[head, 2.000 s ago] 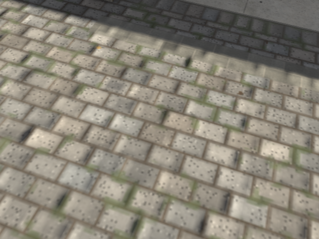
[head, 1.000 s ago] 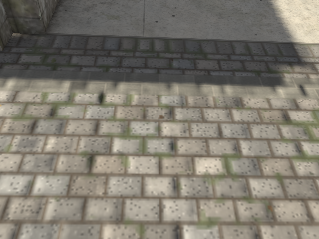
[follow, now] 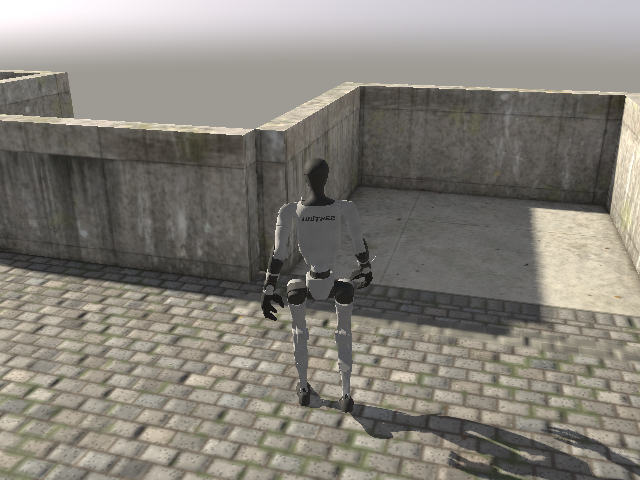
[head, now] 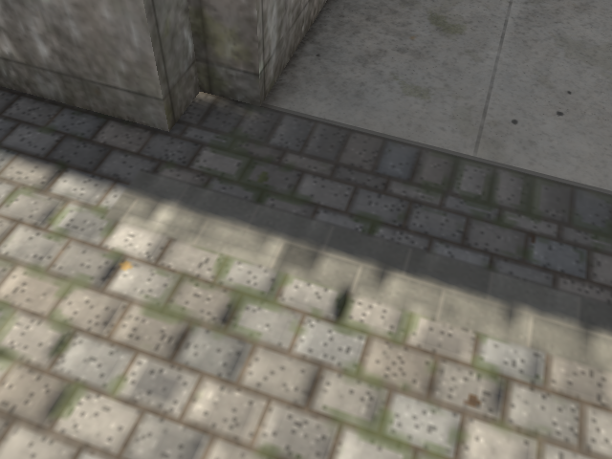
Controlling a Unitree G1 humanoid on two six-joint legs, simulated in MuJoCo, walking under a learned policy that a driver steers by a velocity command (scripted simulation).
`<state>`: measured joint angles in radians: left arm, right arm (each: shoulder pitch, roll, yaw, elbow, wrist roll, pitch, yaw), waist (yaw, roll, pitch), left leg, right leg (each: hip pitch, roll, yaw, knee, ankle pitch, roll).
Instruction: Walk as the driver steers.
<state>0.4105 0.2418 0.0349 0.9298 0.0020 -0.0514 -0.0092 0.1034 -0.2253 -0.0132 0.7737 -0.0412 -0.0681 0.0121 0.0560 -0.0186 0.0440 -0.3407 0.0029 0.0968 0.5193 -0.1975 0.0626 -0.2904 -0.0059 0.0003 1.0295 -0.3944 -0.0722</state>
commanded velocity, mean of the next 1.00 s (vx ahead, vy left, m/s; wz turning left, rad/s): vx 0.50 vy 0.00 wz -0.48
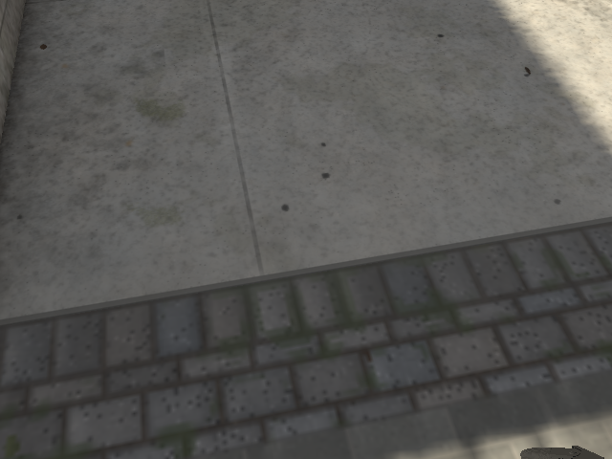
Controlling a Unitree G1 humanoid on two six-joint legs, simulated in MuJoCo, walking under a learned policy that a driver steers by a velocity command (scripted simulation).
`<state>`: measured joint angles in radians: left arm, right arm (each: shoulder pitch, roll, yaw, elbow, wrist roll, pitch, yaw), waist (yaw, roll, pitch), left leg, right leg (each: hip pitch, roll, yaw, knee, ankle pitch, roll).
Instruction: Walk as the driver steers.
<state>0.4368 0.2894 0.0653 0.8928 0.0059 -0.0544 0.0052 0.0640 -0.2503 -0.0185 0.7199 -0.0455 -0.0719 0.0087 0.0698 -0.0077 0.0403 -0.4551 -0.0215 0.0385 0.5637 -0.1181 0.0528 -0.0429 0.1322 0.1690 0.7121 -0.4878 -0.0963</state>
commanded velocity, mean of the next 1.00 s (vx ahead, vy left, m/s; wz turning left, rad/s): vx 0.50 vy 0.00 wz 0.31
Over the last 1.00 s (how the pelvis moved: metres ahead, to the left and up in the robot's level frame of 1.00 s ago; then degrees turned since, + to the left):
0.54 -0.13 -0.01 -32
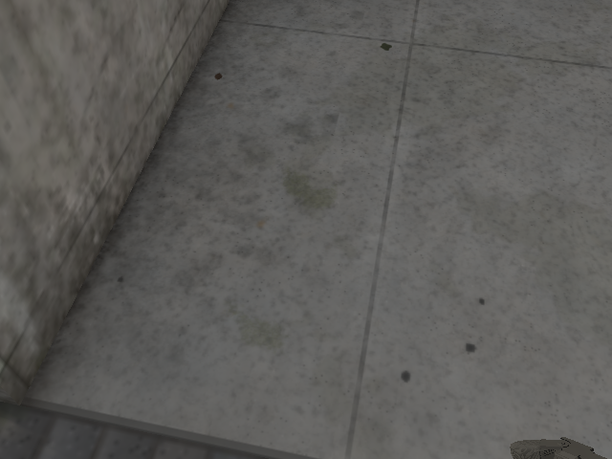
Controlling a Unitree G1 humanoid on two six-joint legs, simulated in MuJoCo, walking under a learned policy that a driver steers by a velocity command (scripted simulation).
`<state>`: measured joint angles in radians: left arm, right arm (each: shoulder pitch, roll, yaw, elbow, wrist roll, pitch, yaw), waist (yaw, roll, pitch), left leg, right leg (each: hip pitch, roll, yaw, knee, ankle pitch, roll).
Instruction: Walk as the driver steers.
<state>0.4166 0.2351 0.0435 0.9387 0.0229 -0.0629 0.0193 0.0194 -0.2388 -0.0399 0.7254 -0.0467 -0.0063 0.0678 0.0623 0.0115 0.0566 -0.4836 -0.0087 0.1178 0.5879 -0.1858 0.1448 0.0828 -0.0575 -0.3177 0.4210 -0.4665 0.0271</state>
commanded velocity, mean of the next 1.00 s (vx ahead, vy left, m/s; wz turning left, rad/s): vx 0.19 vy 0.00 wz -0.16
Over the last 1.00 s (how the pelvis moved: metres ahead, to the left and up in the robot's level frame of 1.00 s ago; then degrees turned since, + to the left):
0.50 0.05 0.00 24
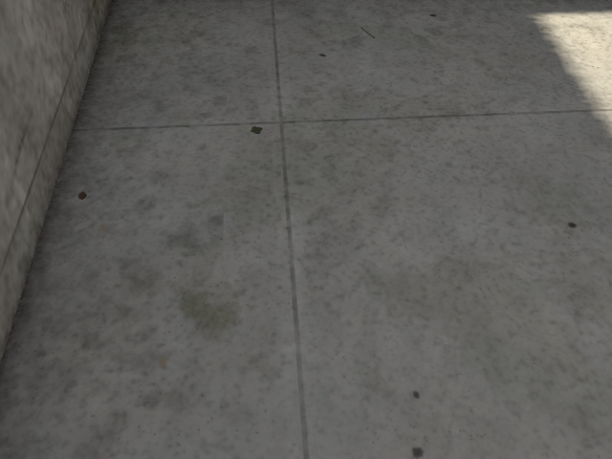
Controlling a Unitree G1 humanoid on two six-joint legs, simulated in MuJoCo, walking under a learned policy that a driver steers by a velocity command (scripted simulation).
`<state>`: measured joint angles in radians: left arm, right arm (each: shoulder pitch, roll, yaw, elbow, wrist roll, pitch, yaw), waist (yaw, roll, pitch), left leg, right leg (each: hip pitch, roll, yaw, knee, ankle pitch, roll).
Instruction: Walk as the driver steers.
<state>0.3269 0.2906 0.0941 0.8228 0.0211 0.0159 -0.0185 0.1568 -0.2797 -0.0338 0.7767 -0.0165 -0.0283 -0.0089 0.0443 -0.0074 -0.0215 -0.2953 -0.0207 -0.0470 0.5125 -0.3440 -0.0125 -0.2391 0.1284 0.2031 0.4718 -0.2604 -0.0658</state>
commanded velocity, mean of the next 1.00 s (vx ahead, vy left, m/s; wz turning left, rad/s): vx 0.28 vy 0.00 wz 0.07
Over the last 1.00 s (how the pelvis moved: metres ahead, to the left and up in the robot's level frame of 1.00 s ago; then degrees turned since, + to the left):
0.24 0.02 0.02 -15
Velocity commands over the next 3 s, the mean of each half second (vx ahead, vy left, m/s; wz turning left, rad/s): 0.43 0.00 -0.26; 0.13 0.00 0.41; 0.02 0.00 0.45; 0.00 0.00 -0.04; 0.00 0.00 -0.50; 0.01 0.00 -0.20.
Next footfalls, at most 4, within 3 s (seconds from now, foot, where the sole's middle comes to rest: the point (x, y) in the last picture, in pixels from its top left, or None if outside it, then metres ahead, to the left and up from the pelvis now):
0.44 right None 0.31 -0.14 -0.78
0.94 left None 0.40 0.05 -0.78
1.40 right None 0.37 -0.16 -0.78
1.72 left None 0.29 0.04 -0.78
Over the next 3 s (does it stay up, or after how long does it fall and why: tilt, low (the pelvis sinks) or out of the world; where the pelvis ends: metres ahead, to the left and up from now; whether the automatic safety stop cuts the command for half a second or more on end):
stays up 0.32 -0.07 0.00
